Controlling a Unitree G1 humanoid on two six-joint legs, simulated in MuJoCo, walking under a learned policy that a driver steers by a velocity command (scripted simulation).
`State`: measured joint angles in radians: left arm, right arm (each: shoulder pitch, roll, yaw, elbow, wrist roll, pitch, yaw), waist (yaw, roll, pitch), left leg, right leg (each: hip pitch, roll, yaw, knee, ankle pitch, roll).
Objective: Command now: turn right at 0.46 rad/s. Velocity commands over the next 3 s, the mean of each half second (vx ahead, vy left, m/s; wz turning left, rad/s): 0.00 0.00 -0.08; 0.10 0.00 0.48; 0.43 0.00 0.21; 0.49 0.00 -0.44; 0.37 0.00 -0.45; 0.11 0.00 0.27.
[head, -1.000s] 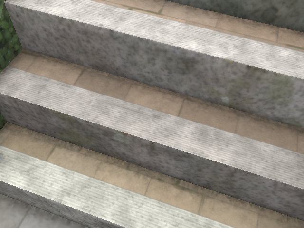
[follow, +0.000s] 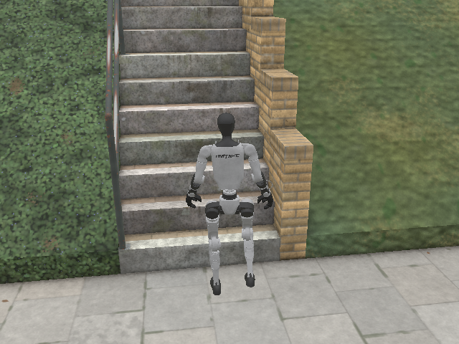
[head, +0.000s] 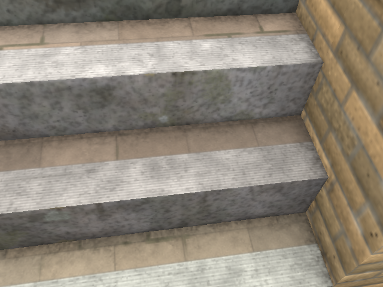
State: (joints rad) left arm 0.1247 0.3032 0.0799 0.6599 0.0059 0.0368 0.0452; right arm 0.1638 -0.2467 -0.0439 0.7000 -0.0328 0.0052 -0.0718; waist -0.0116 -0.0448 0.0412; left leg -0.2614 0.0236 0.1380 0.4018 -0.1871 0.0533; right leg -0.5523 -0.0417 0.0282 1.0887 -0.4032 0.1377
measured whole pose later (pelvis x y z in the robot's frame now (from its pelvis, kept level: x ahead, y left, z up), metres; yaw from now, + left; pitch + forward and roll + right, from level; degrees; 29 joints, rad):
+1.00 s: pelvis -0.06 +0.00 +0.00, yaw +18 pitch +4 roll -2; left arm 0.14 0.28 0.07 0.66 -0.01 -0.05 0.03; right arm 0.19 -0.28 -0.06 0.62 0.01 0.01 -0.04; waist -0.02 -0.01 -0.02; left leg -0.29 -0.10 -0.17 0.49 -0.25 0.07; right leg -0.34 0.04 0.05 0.58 -0.37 0.05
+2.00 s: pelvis +0.14 +0.08 -0.01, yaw +6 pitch +3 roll +0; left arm 0.38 0.24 0.04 0.73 0.02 0.00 0.01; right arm 0.06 -0.21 0.00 0.63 -0.01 -0.08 0.01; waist 0.04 0.05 -0.02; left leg -0.89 0.02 0.00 1.98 -0.46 -0.05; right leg -0.29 0.06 0.00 0.54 -0.30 -0.08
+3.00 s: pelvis +0.38 +0.06 +0.20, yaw +5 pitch +3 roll -1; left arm 0.26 0.22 0.01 0.71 0.04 0.01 0.07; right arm 0.19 -0.21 -0.02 0.65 0.01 0.01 -0.05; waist 0.00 0.06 -0.05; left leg -0.89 -0.03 -0.07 1.99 -0.22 -0.07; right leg -0.33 -0.04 -0.19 0.54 -0.26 -0.05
